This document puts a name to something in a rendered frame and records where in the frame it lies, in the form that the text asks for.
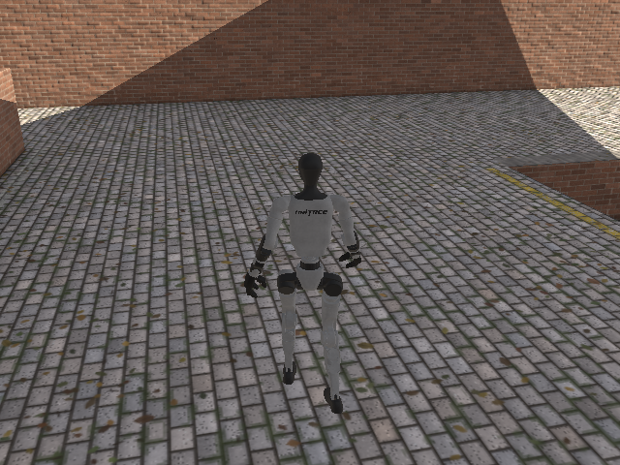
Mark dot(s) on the robot left hand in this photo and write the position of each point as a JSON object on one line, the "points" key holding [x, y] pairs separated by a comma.
{"points": [[249, 283]]}

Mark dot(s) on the right robot upper arm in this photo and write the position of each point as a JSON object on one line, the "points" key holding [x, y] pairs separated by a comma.
{"points": [[341, 205]]}

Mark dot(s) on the robot left forearm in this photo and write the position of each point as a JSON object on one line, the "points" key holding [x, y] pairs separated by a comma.
{"points": [[259, 260]]}

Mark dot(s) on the robot right forearm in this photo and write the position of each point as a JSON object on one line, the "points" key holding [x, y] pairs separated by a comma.
{"points": [[354, 250]]}

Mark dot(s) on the robot right foot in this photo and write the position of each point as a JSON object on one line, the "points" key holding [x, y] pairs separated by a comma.
{"points": [[336, 405]]}

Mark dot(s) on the right robot shin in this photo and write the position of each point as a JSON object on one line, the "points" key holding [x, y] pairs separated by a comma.
{"points": [[332, 366]]}

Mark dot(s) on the robot right hand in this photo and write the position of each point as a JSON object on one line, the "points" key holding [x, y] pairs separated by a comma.
{"points": [[347, 256]]}

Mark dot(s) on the left robot upper arm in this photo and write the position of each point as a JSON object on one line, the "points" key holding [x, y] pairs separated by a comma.
{"points": [[274, 221]]}

